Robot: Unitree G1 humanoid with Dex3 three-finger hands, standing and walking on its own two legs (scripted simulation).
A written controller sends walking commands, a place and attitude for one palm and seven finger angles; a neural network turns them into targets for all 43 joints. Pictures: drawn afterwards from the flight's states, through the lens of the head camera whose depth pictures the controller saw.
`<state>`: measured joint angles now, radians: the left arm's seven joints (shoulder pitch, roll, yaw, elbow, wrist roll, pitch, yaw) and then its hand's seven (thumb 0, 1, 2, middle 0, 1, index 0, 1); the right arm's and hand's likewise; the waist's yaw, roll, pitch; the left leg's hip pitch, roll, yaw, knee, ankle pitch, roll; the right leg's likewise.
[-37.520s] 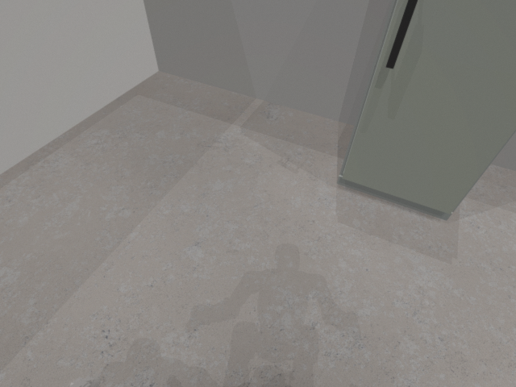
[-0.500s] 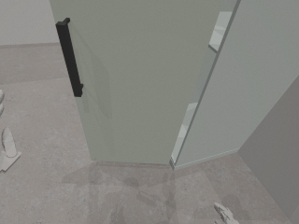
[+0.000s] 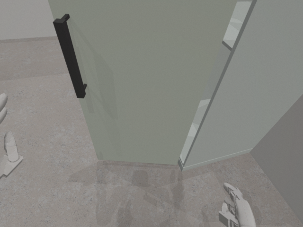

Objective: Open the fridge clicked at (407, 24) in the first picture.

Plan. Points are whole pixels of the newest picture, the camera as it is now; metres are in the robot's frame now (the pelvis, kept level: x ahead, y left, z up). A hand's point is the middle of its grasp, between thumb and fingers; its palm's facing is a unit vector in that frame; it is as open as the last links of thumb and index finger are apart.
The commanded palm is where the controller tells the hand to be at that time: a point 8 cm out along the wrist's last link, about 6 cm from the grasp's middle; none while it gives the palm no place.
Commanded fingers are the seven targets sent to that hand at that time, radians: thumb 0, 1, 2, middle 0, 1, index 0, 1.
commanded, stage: stop stepping back and stand still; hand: left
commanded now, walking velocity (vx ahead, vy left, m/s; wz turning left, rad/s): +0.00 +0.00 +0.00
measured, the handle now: (74, 60) +0.60 +0.31 +0.11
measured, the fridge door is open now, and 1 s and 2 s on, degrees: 70 70 70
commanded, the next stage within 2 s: let the arm hang, fingers relaxed in 0.02 s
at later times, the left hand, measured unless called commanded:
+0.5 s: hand out of the picture -0.03 +0.19 -0.19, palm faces +0.01 -0.99 -0.13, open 7.2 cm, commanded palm none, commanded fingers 0.00 0.90 0.90 -0.20 -0.30 -0.20 -0.30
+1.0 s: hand out of the picture +0.01 +0.27 -0.16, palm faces +0.02 -0.95 -0.32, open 7.4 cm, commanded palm none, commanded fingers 0.00 0.90 0.90 -0.20 -0.30 -0.20 -0.30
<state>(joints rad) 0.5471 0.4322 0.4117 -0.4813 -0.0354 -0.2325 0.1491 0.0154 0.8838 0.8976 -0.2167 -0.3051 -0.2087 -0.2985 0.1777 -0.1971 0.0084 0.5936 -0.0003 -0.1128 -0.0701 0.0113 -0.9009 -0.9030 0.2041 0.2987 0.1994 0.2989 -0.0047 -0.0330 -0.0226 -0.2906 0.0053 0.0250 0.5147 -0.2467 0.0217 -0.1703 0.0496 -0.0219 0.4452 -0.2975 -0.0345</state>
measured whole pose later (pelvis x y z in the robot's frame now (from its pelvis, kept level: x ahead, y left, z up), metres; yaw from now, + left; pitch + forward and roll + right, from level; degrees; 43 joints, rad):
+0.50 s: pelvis -0.03 +0.01 +0.00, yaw +3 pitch +0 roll -1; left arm 0.29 0.21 -0.02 1.01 0.02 0.04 0.00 0.01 0.95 0.90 -0.21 -0.30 -0.20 -0.30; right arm 0.24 -0.24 0.02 0.99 -0.03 0.03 -0.01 0.01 -0.90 -0.90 0.20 0.30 0.20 0.30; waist 0.00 -0.06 0.06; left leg -0.31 -0.03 -0.01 0.51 -0.19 0.05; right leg -0.19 0.02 -0.06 0.47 -0.28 -0.02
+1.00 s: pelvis -0.03 +0.03 +0.01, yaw +2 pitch -1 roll -1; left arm 0.17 0.31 0.01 1.13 0.02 -0.01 0.01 0.01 0.90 0.90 -0.20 -0.30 -0.20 -0.30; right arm 0.16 -0.27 -0.01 1.10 -0.02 0.00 -0.01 0.00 -0.90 -0.90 0.21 0.30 0.20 0.30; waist 0.00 0.01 0.01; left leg -0.23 -0.06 0.02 0.36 -0.13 0.07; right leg -0.13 -0.01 -0.04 0.37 -0.22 0.01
